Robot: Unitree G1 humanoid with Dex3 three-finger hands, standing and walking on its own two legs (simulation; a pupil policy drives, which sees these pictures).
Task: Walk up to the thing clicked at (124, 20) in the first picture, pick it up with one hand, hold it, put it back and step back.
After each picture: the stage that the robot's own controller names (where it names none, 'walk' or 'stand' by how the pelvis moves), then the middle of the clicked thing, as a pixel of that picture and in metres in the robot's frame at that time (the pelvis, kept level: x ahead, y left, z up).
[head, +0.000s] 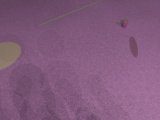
stand; (124, 23) +1.80 -0.59 -0.72
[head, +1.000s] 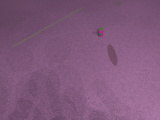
walk; (100, 32) +1.73 -0.12 -0.69
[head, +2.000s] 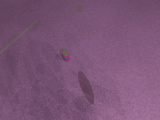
walk; (65, 55) +1.14 +0.24 -0.71
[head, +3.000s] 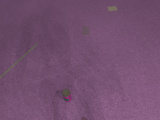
walk; (67, 95) +0.72 +0.22 -0.72
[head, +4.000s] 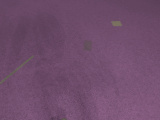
walk; out of the picture +0.47 +0.15 -0.70
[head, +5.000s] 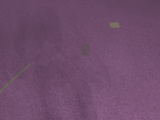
stand; out of the picture +0.38 +0.15 -0.72
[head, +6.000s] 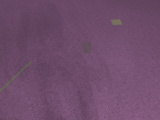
stand; out of the picture +0.37 +0.16 -0.72
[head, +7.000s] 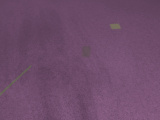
stand; out of the picture +0.38 +0.17 -0.73
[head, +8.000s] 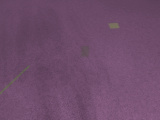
stand; out of the picture +0.37 +0.17 -0.73
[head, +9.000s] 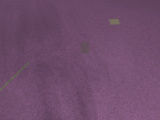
go down; out of the picture +0.37 +0.17 -0.72
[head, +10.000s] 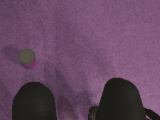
go down; (28, 59) +0.46 +0.20 -0.31
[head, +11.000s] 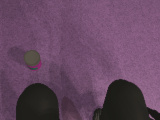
close in; (33, 61) +0.45 +0.19 -0.30
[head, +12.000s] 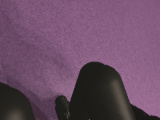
close in; out of the picture +0.44 +0.24 -0.23
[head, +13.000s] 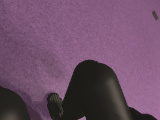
close; out of the picture +0.44 +0.26 -0.23
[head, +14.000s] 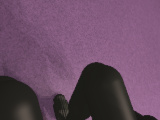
lift; out of the picture +0.40 +0.23 -0.23
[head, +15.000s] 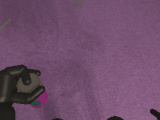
lift; (33, 91) +0.33 +0.18 -0.02
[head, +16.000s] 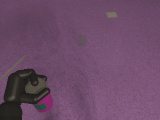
hold; (40, 95) +0.33 +0.16 +0.00
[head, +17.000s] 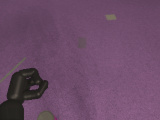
hold; out of the picture +0.31 +0.17 -0.18
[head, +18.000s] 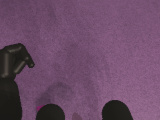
crouch; (43, 116) +0.27 +0.20 -0.48
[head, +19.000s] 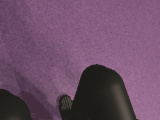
lower; out of the picture +0.25 +0.29 -0.27
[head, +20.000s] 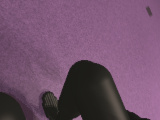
lower; out of the picture +0.22 +0.33 -0.26
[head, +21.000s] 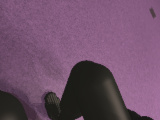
lower; out of the picture +0.21 +0.35 -0.26
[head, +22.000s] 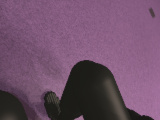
lower; out of the picture +0.21 +0.36 -0.26
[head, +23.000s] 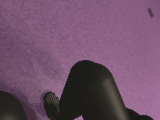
lower; out of the picture +0.21 +0.35 -0.26
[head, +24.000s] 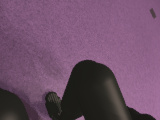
open; out of the picture +0.22 +0.34 -0.26
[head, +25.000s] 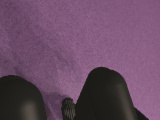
stand; out of the picture +0.24 +0.29 -0.27
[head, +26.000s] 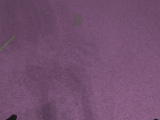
stand; out of the picture +0.23 +0.22 -0.63
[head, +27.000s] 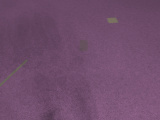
stand; out of the picture +0.24 +0.16 -0.69
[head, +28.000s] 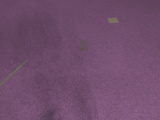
stand; out of the picture +0.24 +0.09 -0.69
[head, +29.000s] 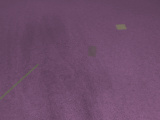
stand; out of the picture +0.26 +0.00 -0.74
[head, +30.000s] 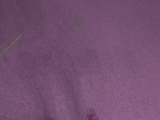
walk; out of the picture +0.34 -0.13 -0.73
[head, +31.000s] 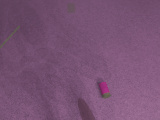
walk; (104, 90) +0.60 -0.15 -0.71
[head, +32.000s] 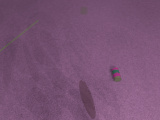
stand; (116, 74) +0.89 -0.27 -0.72
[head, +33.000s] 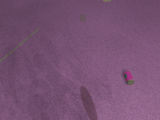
stand; (129, 78) +0.90 -0.40 -0.75
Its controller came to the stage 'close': yes
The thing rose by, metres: 0.69
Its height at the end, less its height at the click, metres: -0.02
